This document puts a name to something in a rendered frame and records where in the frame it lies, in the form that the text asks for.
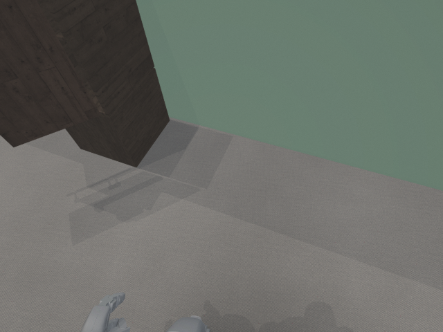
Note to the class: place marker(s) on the cupboard door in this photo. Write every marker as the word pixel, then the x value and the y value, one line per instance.
pixel 40 90

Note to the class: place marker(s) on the left robot thigh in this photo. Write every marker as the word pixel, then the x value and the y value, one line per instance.
pixel 188 324

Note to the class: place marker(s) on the robot left hand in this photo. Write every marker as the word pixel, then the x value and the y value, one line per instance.
pixel 98 318

